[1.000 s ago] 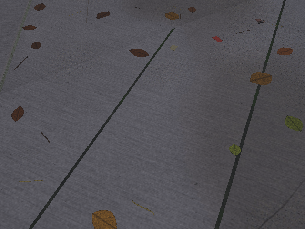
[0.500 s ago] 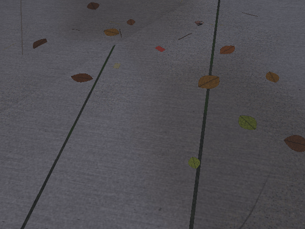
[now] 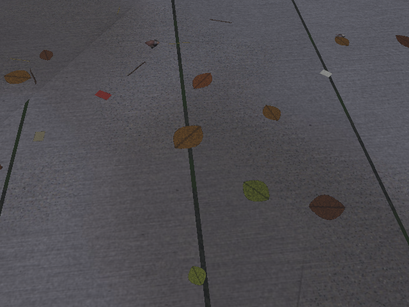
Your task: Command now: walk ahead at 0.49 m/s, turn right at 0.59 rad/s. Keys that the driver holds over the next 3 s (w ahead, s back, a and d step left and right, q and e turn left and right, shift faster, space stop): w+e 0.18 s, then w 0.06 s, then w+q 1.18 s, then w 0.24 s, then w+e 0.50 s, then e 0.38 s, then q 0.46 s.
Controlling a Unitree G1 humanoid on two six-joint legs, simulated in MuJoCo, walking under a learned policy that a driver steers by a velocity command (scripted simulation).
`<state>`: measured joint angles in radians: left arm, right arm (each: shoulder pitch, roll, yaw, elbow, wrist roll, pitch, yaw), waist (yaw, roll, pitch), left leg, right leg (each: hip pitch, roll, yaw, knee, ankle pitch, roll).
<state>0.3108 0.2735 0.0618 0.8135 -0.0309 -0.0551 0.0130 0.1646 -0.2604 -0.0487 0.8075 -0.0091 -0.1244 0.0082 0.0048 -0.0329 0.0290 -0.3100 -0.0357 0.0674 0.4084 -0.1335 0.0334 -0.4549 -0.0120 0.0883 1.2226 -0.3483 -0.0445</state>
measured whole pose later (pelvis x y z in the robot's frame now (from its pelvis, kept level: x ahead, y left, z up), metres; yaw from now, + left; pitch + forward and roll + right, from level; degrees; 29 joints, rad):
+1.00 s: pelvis +0.53 -0.05 -0.02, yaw +10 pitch +2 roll +0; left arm 0.29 0.27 0.07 0.84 -0.02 -0.09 0.01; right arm 0.11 -0.27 -0.08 0.73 0.02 -0.05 0.05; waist 0.01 0.00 0.07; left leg -0.50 -0.05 0.06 0.66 -0.20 0.11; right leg -0.20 -0.06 -0.07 1.13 -0.47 0.03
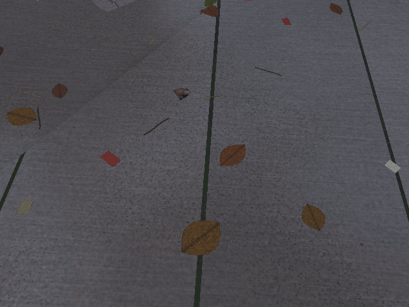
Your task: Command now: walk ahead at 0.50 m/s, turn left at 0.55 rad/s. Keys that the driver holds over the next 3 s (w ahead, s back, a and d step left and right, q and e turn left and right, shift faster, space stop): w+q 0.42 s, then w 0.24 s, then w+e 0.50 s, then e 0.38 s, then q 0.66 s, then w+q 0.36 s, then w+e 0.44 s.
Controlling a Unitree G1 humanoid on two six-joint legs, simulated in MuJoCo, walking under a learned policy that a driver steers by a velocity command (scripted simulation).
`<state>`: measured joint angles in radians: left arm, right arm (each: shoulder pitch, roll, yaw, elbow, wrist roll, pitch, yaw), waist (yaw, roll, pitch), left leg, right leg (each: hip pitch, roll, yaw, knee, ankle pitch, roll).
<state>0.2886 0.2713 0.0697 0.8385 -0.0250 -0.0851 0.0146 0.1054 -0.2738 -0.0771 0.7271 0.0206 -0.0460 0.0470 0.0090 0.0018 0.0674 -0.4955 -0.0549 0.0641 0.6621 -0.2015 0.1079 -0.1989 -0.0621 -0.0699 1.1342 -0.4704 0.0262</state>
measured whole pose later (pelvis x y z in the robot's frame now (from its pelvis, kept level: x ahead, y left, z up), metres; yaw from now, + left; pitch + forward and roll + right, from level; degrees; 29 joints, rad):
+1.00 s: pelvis +0.51 +0.09 +0.02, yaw +14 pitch +2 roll +0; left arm 0.37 0.30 0.05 0.84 -0.03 -0.07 0.00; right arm 0.14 -0.25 -0.04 0.66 0.00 -0.09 0.02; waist 0.04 -0.03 0.00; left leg -0.36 0.00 0.04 0.51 -0.19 0.02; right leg -0.39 -0.02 0.06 1.11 -0.42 -0.01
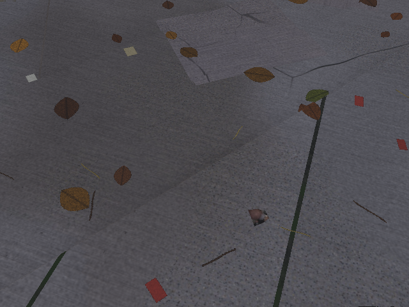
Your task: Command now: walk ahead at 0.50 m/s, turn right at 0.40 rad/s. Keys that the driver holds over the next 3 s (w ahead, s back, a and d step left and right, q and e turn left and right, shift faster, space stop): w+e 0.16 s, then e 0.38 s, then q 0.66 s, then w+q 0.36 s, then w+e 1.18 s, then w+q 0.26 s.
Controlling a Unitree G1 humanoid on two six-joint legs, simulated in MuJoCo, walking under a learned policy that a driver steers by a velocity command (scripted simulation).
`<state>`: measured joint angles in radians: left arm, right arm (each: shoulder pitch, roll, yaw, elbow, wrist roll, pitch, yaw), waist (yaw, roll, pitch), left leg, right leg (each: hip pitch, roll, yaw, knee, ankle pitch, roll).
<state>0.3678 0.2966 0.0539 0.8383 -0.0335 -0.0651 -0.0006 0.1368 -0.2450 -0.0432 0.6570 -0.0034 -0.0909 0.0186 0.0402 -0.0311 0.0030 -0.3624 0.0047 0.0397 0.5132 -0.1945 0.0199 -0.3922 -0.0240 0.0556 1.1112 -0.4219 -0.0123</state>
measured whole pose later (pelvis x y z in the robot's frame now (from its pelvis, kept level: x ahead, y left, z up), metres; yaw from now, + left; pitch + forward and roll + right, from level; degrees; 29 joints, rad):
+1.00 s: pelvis +0.28 -0.05 -0.01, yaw -13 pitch +1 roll -1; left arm 0.14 0.26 0.06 0.70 0.02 0.02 0.02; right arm 0.23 -0.28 -0.06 0.72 0.00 0.01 -0.02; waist -0.01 0.00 0.03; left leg -0.35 0.00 -0.11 0.63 -0.29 -0.03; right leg -0.33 0.04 -0.03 0.58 -0.26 -0.03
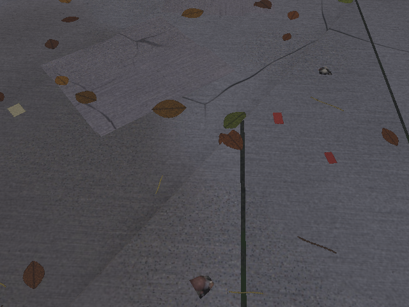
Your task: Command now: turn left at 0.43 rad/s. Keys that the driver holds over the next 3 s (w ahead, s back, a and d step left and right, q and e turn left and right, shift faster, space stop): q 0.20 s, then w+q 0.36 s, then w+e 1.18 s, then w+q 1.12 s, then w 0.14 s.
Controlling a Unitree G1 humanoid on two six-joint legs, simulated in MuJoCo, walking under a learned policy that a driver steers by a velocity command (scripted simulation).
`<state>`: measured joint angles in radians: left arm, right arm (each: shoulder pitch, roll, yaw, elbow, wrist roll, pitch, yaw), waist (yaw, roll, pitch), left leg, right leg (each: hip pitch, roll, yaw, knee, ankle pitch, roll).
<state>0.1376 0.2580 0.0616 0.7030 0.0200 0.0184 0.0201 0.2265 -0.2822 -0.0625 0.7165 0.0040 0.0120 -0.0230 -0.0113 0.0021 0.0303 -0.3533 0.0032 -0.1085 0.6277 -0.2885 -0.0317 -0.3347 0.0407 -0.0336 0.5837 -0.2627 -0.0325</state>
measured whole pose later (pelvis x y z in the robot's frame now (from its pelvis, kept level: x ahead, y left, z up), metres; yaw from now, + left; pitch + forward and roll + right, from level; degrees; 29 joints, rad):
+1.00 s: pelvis +0.30 +0.12 +0.01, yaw +15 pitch +2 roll -1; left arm 0.24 0.28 0.06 0.76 -0.01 -0.07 -0.03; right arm 0.27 -0.29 -0.04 0.68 0.00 -0.10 0.00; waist 0.01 0.03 0.03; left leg -0.47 0.03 -0.06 1.16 -0.33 0.00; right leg -0.28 0.11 0.01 0.41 -0.16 -0.09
